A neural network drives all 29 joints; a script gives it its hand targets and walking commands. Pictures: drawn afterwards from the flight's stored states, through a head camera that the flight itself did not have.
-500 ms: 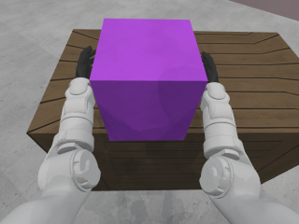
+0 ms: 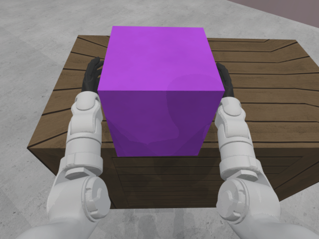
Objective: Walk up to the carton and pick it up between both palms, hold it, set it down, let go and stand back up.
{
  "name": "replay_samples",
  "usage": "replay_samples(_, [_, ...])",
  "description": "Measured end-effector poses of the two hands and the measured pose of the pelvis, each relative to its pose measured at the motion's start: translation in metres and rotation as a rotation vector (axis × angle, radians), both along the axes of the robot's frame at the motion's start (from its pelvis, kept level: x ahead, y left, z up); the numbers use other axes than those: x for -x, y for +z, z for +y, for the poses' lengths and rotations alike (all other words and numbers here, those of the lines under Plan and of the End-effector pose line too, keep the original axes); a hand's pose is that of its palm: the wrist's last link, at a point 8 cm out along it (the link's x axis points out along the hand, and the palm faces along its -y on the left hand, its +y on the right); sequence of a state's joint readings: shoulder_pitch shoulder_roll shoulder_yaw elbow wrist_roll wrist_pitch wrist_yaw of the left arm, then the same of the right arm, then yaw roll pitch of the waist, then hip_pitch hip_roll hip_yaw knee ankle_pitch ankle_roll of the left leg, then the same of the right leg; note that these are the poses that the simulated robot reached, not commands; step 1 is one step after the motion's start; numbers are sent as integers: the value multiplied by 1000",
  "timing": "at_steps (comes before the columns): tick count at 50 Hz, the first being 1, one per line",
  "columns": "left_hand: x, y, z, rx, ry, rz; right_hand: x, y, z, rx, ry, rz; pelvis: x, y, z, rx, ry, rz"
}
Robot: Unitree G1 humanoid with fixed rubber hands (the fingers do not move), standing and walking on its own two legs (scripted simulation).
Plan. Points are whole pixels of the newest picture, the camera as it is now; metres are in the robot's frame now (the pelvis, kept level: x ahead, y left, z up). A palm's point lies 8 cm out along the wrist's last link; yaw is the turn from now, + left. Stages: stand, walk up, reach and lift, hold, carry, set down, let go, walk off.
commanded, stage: reach and lift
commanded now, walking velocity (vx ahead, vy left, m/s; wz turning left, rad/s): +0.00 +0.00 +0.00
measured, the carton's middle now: (158, 95) +0.47 -0.02 +0.09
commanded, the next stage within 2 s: none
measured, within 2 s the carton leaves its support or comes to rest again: leaves its support in 0.62 s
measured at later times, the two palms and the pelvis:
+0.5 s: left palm (89, 104) +0.40 +0.14 +0.14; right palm (230, 108) +0.38 -0.18 +0.14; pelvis -0.03 +0.00 +0.00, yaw +0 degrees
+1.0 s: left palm (79, 97) +0.38 +0.15 +0.18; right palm (235, 101) +0.36 -0.17 +0.18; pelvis -0.03 -0.01 +0.00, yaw +1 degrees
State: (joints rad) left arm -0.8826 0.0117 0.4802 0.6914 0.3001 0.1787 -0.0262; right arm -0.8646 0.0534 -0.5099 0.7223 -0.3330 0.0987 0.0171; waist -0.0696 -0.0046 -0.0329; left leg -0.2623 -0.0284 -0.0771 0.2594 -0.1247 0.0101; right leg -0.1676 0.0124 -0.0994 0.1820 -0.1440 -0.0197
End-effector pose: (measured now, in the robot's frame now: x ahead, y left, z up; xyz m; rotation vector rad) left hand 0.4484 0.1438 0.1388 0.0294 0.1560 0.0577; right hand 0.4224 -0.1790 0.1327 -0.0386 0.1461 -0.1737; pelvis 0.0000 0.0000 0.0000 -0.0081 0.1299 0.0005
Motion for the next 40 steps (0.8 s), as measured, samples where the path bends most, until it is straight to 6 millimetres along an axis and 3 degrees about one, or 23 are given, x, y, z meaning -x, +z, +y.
replay_samples(16, [27, 7, 1, -36, 9, -107, 25, 7, 2, 74, 1, -129, 9, 2, 4, 1, -1, -25])
replay_samples(28, [51, 2, -5, -14, 14, -24, 49, 4, -4, 49, 4, -47, 29, 2, -3, 3, -5, -41])
replay_samples(40, [61, 28, -7, -16, 11, -34, 60, 28, -6, 48, 2, -54, 36, 1, -11, 1, -7, -91])
